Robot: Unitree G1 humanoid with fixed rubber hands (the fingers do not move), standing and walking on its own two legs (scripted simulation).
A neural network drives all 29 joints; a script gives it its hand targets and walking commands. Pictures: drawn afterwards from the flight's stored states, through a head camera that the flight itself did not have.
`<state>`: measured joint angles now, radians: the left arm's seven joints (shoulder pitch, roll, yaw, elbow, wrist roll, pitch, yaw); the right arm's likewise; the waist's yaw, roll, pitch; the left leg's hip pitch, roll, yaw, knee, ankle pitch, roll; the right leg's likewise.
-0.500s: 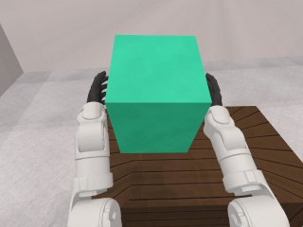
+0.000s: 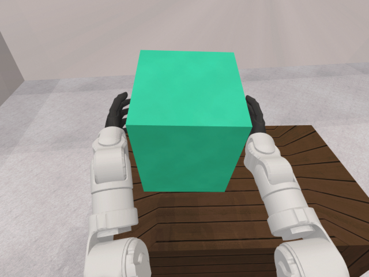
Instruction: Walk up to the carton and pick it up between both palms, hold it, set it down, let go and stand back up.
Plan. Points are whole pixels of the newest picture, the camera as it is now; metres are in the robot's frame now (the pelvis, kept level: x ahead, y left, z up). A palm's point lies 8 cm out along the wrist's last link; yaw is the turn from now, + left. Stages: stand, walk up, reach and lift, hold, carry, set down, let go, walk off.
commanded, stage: hold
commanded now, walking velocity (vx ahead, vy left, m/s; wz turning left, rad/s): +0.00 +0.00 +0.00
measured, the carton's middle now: (185, 126) +0.40 +0.00 +0.17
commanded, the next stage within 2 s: none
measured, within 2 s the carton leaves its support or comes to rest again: neither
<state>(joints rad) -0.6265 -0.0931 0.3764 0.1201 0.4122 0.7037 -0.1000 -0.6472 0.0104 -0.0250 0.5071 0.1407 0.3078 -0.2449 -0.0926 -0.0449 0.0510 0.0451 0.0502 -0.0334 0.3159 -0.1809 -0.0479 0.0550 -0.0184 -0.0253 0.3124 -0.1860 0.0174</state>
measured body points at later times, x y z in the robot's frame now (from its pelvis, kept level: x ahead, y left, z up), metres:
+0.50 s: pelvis -0.01 +0.00 +0.00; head -0.04 +0.02 +0.45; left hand +0.38 +0.15 +0.18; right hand +0.37 -0.15 +0.16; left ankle +0.01 +0.15 -0.75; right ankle +0.01 -0.13 -0.75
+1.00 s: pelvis +0.00 +0.00 +0.00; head -0.05 +0.02 +0.45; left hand +0.37 +0.15 +0.19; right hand +0.36 -0.15 +0.18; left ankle +0.01 +0.15 -0.75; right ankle +0.01 -0.13 -0.75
